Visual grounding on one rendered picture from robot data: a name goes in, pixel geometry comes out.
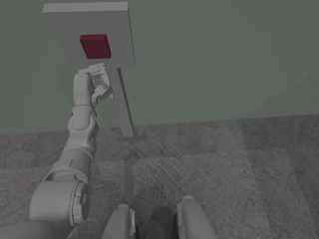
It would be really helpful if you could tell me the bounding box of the panel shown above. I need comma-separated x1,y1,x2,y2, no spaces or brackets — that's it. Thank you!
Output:
42,1,136,137

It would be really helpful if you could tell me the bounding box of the left robot hand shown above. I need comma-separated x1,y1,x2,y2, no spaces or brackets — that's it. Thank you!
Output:
73,63,115,109

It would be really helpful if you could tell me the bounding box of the right robot hand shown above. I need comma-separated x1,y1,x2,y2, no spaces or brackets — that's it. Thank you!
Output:
237,228,259,239

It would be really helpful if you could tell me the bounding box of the left robot forearm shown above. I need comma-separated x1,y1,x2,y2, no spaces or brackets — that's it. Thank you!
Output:
29,105,99,219

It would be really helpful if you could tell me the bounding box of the robot left thigh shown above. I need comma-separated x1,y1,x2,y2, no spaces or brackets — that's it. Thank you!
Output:
101,207,137,239

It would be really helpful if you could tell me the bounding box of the robot left upper arm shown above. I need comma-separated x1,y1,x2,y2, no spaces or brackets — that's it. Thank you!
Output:
0,179,90,239

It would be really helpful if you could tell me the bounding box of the robot left shin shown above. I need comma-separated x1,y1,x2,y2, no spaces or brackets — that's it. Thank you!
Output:
118,203,136,239

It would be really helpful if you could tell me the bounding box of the button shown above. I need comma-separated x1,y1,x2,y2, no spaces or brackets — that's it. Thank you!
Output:
80,34,112,60

